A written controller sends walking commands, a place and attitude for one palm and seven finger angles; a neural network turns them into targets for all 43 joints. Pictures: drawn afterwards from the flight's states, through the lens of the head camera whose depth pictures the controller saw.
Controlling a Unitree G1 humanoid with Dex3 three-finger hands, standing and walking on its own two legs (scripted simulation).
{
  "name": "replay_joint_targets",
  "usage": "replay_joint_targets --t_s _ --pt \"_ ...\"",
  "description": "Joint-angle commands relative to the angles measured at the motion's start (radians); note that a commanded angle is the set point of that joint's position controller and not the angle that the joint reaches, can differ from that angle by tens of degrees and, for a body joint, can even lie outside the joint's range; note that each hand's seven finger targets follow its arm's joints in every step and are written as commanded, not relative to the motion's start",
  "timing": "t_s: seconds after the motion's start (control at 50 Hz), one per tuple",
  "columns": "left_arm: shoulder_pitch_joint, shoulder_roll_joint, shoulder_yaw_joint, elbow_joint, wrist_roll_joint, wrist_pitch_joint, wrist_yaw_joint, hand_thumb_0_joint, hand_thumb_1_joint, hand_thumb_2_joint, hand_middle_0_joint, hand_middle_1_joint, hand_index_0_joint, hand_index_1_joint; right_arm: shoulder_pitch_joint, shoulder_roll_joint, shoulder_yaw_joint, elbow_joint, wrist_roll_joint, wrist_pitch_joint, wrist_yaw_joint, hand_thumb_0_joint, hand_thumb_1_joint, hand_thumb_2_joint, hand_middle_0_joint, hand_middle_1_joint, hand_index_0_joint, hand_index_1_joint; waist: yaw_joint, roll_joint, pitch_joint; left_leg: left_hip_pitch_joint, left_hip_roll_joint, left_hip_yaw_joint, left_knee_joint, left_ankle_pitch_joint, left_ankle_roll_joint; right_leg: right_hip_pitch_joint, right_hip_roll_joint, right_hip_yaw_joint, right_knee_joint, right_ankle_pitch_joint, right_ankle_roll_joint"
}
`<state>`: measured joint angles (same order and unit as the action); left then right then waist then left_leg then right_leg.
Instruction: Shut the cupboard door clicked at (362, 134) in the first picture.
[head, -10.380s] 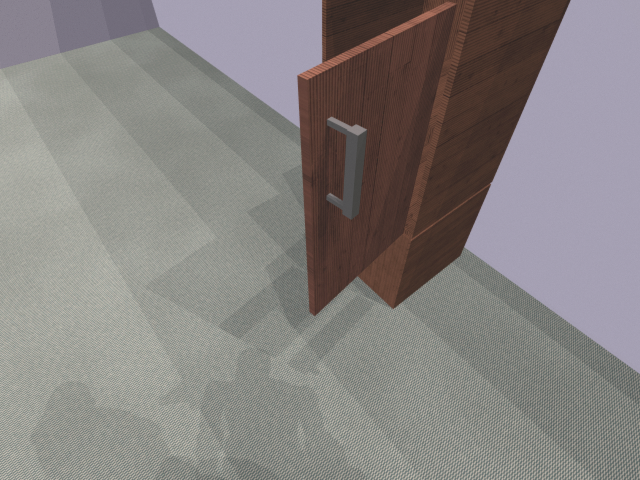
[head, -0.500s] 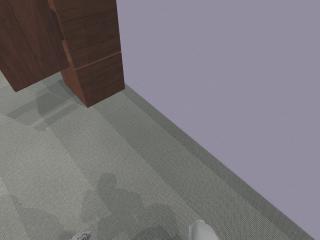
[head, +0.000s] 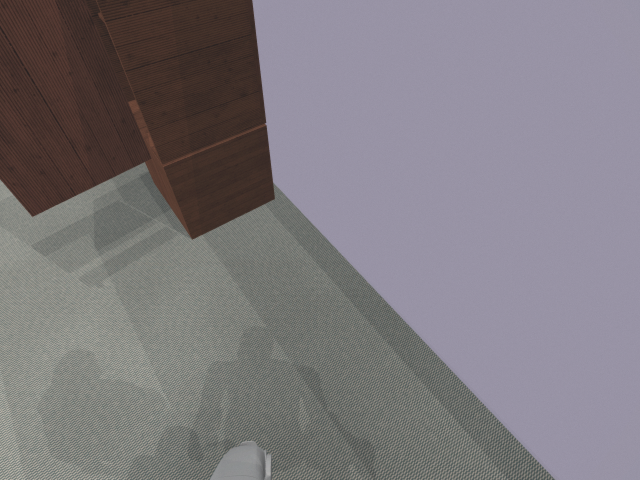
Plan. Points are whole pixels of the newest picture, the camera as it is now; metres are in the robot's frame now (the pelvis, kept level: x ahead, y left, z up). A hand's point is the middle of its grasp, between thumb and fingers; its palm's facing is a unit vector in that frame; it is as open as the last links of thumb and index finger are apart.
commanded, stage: walk to a spot facing it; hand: left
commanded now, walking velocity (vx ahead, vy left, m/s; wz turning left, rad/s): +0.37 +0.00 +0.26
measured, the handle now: out of the picture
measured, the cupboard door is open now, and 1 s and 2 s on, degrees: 98 98 98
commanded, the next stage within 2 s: turn to face it in 0.60 s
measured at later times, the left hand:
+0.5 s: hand (169, 401) +0.26 +0.25 -0.17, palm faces +0.11 -0.98 -0.18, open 7.3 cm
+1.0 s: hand (231, 259) +0.52 +0.19 -0.16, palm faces +0.15 -0.97 -0.18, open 7.1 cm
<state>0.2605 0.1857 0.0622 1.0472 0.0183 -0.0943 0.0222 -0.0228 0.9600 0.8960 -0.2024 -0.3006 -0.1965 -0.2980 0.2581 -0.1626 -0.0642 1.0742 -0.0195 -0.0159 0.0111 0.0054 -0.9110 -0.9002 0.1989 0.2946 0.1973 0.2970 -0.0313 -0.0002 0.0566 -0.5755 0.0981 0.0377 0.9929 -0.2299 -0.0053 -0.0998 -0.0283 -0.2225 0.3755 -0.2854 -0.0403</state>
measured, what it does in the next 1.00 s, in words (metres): walks ahead: left foot, then right foot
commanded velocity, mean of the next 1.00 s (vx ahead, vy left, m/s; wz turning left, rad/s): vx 0.23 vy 0.00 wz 0.19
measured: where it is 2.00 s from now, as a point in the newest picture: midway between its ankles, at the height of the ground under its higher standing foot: (319, 385)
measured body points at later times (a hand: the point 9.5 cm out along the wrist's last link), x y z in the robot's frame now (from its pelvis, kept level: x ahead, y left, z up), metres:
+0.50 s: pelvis +0.23 +0.07 +0.00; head +0.25 +0.08 +0.45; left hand +0.25 +0.30 -0.16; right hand +0.27 -0.17 -0.15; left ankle +0.21 +0.13 -0.74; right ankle +0.30 -0.09 -0.67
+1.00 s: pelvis +0.42 +0.01 +0.00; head +0.46 +0.02 +0.45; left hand +0.51 +0.24 -0.14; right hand +0.45 -0.22 -0.16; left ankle +0.41 +0.15 -0.67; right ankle +0.44 -0.07 -0.74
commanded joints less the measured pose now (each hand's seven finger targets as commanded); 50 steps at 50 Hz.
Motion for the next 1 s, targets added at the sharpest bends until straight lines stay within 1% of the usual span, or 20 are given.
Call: replay_joint_targets --t_s 0.0,0.1,0.14,0.16,0.18,0.2,0.22,0.24,0.28,0.34,0.48,0.62,0.66,0.7,0.72,0.74,0.76,0.8,0.86,0.98 --pt "0.131 0.063 -0.018 0.036 0.001 -0.016 -0.012 0.000 0.900 0.900 -0.200 -0.300 -0.200 -0.300 -0.080 0.012 0.014 -0.075 0.000 -0.011 0.026 0.000 -0.900 -0.900 0.200 0.300 0.200 0.300 0.043 -0.121 0.038 -0.021 0.004 0.044 -0.179 0.070 -0.005 0.018 -0.264 0.101 -0.175 0.432 -0.074" --pt "0.173 0.108 -0.017 0.073 0.006 -0.006 -0.008 0.000 0.900 0.900 -0.200 -0.300 -0.200 -0.300 -0.192 -0.027 0.014 -0.113 -0.002 -0.024 0.033 0.000 -0.900 -0.900 0.200 0.300 0.200 0.300 0.054 -0.134 0.064 0.051 -0.042 0.086 -0.329 0.014 0.032 0.096 -0.301 0.094 -0.118 0.523 -0.067" --pt "0.156 0.130 -0.013 0.069 0.003 -0.004 -0.009 0.000 0.900 0.900 -0.200 -0.300 -0.200 -0.300 -0.092 -0.057 0.008 -0.086 -0.009 -0.031 0.022 0.000 -0.900 -0.900 0.200 0.300 0.200 0.300 -0.010 -0.112 0.026 0.233 -0.105 0.138 -0.402 0.003 0.057 0.068 -0.282 0.041 0.040 0.725 -0.051" --pt "0.145 0.138 -0.012 0.067 -0.002 -0.001 -0.010 0.000 0.900 0.900 -0.200 -0.300 -0.200 -0.300 0.035 -0.093 -0.002 -0.049 -0.015 -0.035 0.015 0.000 -0.900 -0.900 0.200 0.300 0.200 0.300 -0.071 -0.083 -0.047 0.434 -0.124 0.137 -0.464 0.039 0.073 -0.004 -0.250 0.004 0.227 0.736 -0.025" --pt "0.163 0.109 -0.014 0.043 -0.008 0.002 -0.018 0.000 0.900 0.900 -0.200 -0.300 -0.200 -0.300 0.180 -0.192 -0.025 -0.022 -0.024 -0.040 0.003 0.000 -0.900 -0.900 0.200 0.300 0.200 0.300 -0.126 0.059 -0.174 0.707 0.039 -0.081 -0.484 0.071 0.134 -0.209 -0.179 -0.016 0.490 0.483 0.021" --pt "0.181 0.049 -0.029 0.008 -0.015 0.001 -0.028 0.000 0.900 0.900 -0.200 -0.300 -0.200 -0.300 0.289 -0.301 -0.049 -0.006 -0.022 -0.044 -0.009 0.000 -0.900 -0.900 0.200 0.300 0.200 0.300 -0.134 0.303 -0.283 0.885 0.300 -0.492 -0.581 0.173 0.254 -0.454 -0.033 0.015 0.840 -0.223 0.057" --pt "0.087 0.088 -0.020 -0.023 -0.013 0.006 -0.021 0.000 0.900 0.900 -0.200 -0.300 -0.200 -0.300 0.273 -0.297 -0.050 -0.004 -0.004 -0.033 -0.024 0.000 -0.900 -0.900 0.200 0.300 0.200 0.300 -0.129 0.154 -0.263 0.846 0.337 -0.535 -0.656 0.240 0.291 -0.526 -0.044 0.157 0.975 -0.253 0.033" --pt "0.042 0.078 -0.015 -0.032 -0.007 0.007 -0.015 0.000 0.900 0.900 -0.200 -0.300 -0.200 -0.300 0.186 -0.267 -0.043 -0.020 -0.002 -0.038 -0.026 0.000 -0.900 -0.900 0.200 0.300 0.200 0.300 -0.090 0.076 -0.165 0.688 0.311 -0.433 -0.681 0.175 0.272 -0.539 -0.085 0.178 1.008 -0.204 0.027" --pt "0.065 0.043 -0.011 -0.007 0.005 0.026 -0.026 0.000 0.900 0.900 -0.200 -0.300 -0.200 -0.300 0.042 -0.174 -0.015 -0.067 -0.001 -0.053 -0.030 0.000 -0.900 -0.900 0.200 0.300 0.200 0.300 -0.012 0.092 -0.032 0.433 0.243 -0.302 -0.750 0.047 0.206 -0.511 -0.139 0.225 0.959 -0.066 0.040" --pt "0.129 0.002 -0.015 0.012 0.016 0.058 -0.036 0.000 0.900 0.900 -0.200 -0.300 -0.200 -0.300 0.027 -0.116 0.005 -0.060 -0.001 -0.070 -0.030 0.000 -0.900 -0.900 0.200 0.300 0.200 0.300 0.041 0.117 -0.002 0.332 0.170 -0.143 -0.804 0.087 0.170 -0.443 -0.136 0.203 0.823 0.005 0.057" --pt "-0.045 0.007 -0.001 -0.061 0.011 0.074 -0.047 0.000 0.900 0.900 -0.200 -0.300 -0.200 -0.300 0.119 -0.116 -0.002 -0.029 -0.001 -0.074 -0.029 0.000 -0.900 -0.900 0.200 0.300 0.200 0.300 0.027 0.047 0.046 0.419 0.161 -0.086 -0.875 0.080 0.185 -0.526 -0.132 0.189 0.559 0.172 0.070" --pt "-0.202 0.024 -0.017 -0.118 0.005 0.057 -0.051 0.000 0.900 0.900 -0.200 -0.300 -0.200 -0.300 0.245 -0.125 0.011 0.034 -0.012 -0.066 -0.033 0.000 -0.900 -0.900 0.200 0.300 0.200 0.300 -0.022 0.070 0.043 0.568 0.165 -0.011 -0.745 0.477 0.159 -0.451 -0.061 0.124 0.293 0.137 0.024" --pt "-0.174 0.038 -0.018 -0.112 0.004 0.052 -0.049 0.000 0.900 0.900 -0.200 -0.300 -0.200 -0.300 0.246 -0.134 0.013 0.046 -0.014 -0.061 -0.036 0.000 -0.900 -0.900 0.200 0.300 0.200 0.300 -0.003 0.091 0.023 0.582 0.160 0.006 -0.676 0.582 0.144 -0.355 -0.029 0.100 0.230 0.099 0.003" --pt "0.018 0.086 -0.005 -0.054 0.007 0.033 -0.038 0.000 0.900 0.900 -0.200 -0.300 -0.200 -0.300 0.230 -0.127 0.017 0.051 -0.001 -0.056 -0.036 0.000 -0.900 -0.900 0.200 0.300 0.200 0.300 0.089 0.015 -0.067 0.466 0.109 0.014 -0.432 0.660 0.096 -0.020 -0.013 0.113 0.127 0.222 -0.011" --pt "0.182 0.167 0.019 -0.006 0.013 0.018 -0.025 0.000 0.900 0.900 -0.200 -0.300 -0.200 -0.300 0.210 -0.102 0.020 0.032 0.013 -0.060 -0.033 0.000 -0.900 -0.900 0.200 0.300 0.200 0.300 0.153 -0.105 -0.185 0.232 0.016 0.072 -0.187 0.429 0.049 0.296 -0.186 0.299 0.165 0.546 -0.064" --pt "0.274 0.248 0.034 0.024 0.004 0.015 -0.019 0.000 0.900 0.900 -0.200 -0.300 -0.200 -0.300 0.255 -0.077 0.020 0.016 0.027 -0.059 -0.036 0.000 -0.900 -0.900 0.200 0.300 0.200 0.300 0.142 -0.245 -0.306 0.079 -0.118 0.084 0.131 -0.353 0.002 0.447 -0.471 0.552 0.099 0.915 -0.187" --pt "0.230 0.238 0.018 0.008 -0.011 0.019 -0.012 0.000 0.900 0.900 -0.200 -0.300 -0.200 -0.300 0.221 -0.092 0.022 0.019 0.028 -0.048 -0.039 0.000 -0.900 -0.900 0.200 0.300 0.200 0.300 0.133 -0.152 -0.288 0.093 -0.069 -0.037 0.232 -0.374 0.007 0.322 -0.472 0.497 0.047 0.894 -0.207" --pt "0.060 0.160 0.003 -0.033 -0.011 0.030 0.000 0.000 0.900 0.900 -0.200 -0.300 -0.200 -0.300 0.117 -0.064 0.015 0.005 0.024 -0.025 -0.032 0.000 -0.900 -0.900 0.200 0.300 0.200 0.300 0.086 -0.124 -0.119 0.053 -0.012 -0.049 0.265 -0.261 -0.005 0.102 -0.403 0.347 -0.002 0.814 -0.145" --pt "-0.026 0.103 -0.013 -0.061 -0.010 0.026 0.002 0.000 0.900 0.900 -0.200 -0.300 -0.200 -0.300 0.134 -0.023 0.019 0.010 0.011 0.017 -0.022 0.000 -0.900 -0.900 0.200 0.300 0.200 0.300 0.017 -0.133 -0.073 0.103 0.001 -0.026 0.183 -0.164 -0.033 -0.070 -0.334 0.157 -0.062 0.727 -0.081" --pt "-0.044 0.099 0.008 -0.086 0.000 0.038 0.005 0.000 0.900 0.900 -0.200 -0.300 -0.200 -0.300 0.040 -0.019 0.008 -0.039 0.000 0.045 -0.002 0.000 -0.900 -0.900 0.200 0.300 0.200 0.300 0.012 -0.132 -0.079 0.088 -0.009 0.048 -0.015 -0.096 -0.061 -0.057 -0.318 0.055 -0.059 0.573 -0.071"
